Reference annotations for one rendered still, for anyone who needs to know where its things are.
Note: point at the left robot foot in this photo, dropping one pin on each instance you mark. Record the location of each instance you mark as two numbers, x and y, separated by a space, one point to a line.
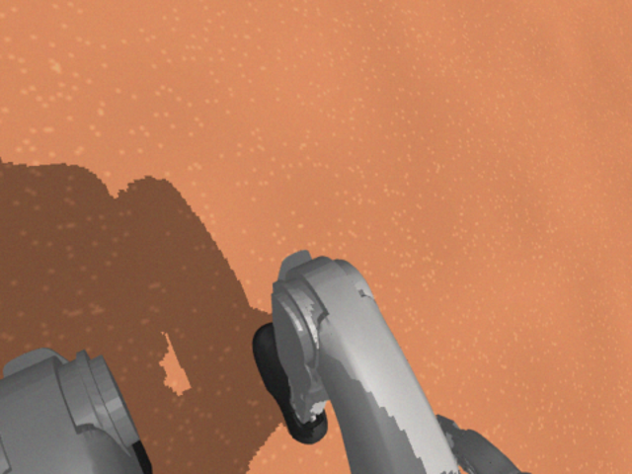
142 457

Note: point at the right robot hand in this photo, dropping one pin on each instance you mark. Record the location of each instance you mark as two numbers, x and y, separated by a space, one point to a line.
474 453

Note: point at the right robot foot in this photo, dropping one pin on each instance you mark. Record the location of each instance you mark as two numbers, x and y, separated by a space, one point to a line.
276 381

